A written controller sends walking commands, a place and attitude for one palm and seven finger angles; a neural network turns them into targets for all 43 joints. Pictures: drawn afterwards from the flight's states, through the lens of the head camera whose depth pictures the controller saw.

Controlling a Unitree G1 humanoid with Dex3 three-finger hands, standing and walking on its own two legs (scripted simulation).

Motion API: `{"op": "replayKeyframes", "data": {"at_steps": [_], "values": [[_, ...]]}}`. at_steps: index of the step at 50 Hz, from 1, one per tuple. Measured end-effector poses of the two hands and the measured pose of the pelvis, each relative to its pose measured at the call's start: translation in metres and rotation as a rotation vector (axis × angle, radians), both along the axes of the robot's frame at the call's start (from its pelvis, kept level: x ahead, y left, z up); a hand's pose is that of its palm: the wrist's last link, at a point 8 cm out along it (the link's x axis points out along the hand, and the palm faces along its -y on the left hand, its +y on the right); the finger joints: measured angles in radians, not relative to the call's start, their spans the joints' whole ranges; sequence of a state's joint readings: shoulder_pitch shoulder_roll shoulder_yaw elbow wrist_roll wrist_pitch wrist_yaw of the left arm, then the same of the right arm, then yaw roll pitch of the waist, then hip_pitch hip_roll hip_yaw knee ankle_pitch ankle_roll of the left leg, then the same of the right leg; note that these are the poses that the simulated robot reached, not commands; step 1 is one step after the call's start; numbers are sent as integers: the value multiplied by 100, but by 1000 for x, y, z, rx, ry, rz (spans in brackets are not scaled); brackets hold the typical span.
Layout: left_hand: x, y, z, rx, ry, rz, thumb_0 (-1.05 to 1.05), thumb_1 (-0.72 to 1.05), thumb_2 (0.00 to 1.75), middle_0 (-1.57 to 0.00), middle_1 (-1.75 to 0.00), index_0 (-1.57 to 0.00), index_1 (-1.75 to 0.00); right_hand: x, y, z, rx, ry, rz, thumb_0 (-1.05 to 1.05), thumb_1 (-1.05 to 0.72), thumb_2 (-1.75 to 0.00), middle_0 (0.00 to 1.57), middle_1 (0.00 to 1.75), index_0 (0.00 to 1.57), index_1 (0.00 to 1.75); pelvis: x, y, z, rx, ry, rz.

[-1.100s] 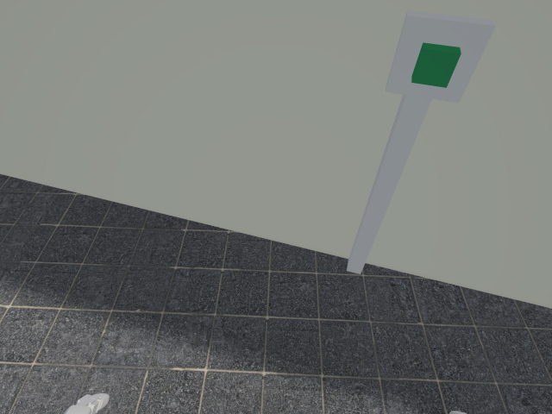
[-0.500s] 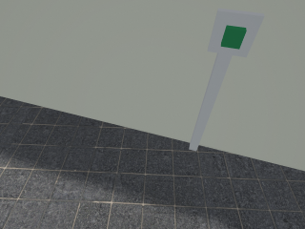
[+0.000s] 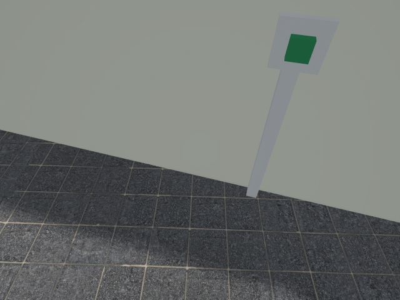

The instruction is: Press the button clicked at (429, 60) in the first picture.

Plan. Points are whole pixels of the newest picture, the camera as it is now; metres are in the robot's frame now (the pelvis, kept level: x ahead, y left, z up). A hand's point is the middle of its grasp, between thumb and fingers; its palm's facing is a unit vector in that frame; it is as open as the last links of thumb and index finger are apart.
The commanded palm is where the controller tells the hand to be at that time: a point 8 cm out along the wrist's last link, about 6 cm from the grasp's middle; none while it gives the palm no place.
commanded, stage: look at it before walking up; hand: left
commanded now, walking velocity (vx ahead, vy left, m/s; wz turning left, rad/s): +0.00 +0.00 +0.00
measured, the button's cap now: (299, 48) +0.79 -0.26 +0.14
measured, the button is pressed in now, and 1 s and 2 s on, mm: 0 0 0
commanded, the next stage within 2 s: turn to face it in 0.34 s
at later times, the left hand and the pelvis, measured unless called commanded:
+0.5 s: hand out of the picture +0.08 +0.25 -0.16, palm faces -0.03 -0.94 -0.34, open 7.4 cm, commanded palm none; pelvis +0.01 +0.00 +0.00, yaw +0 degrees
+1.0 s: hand out of the picture +0.06 +0.19 -0.18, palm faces -0.14 -0.97 -0.22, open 7.4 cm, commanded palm none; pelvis -0.01 +0.01 -0.02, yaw -6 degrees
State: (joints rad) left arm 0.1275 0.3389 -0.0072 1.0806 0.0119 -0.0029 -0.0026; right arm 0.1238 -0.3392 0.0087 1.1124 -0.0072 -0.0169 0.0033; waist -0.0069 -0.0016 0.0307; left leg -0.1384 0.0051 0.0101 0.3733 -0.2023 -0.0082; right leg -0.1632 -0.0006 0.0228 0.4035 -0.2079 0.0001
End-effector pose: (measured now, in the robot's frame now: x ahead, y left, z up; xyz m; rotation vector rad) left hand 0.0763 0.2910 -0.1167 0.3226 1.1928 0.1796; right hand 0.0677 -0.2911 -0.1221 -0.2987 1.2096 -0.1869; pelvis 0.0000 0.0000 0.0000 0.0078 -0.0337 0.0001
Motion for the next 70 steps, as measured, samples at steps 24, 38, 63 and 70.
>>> {"op": "replayKeyframes", "data": {"at_steps": [24,38,63,70], "values": [[1,2,-2,1,25,7,1,90,90,-20,-30,-20,-30,12,-2,3,-11,2,0,1,-90,-90,21,30,20,30,8,0,1,-3,3,-2],[2,-17,-15,-29,61,-30,0,90,90,-20,-30,-20,-30,-4,18,-9,33,-21,-74,1,-90,-90,20,30,20,30,3,2,-6,1,12,-69],[16,-49,-27,-113,115,-159,1,90,90,-20,-30,-20,-30,-127,65,-26,110,112,-334,1,-90,-90,20,30,20,30,-5,10,-10,-5,43,-227],[48,-78,-29,-103,46,-203,0,90,90,-20,-30,-20,-30,-141,40,-40,126,164,-387,1,-90,-90,21,30,20,30,10,-18,-20,-27,46,-256]]}}
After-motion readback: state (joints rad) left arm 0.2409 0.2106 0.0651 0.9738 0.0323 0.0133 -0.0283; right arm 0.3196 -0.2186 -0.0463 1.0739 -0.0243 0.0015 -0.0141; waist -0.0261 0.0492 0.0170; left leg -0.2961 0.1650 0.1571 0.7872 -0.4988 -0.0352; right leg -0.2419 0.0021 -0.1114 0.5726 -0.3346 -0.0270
